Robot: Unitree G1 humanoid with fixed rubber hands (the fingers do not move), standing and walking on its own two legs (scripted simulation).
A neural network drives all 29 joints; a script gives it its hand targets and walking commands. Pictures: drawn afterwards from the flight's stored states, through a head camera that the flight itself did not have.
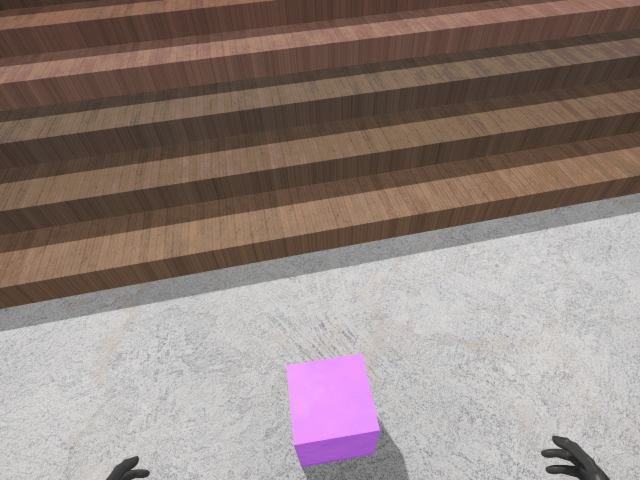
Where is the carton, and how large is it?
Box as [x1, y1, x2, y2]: [286, 353, 379, 466]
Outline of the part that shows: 361,353 286,365 293,442 301,466 372,454 379,428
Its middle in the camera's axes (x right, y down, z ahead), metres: +0.03 +0.47 +1.08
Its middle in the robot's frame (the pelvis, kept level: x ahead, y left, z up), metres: +0.40 +0.02 -0.65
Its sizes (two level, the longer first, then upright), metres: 0.210 0.200 0.250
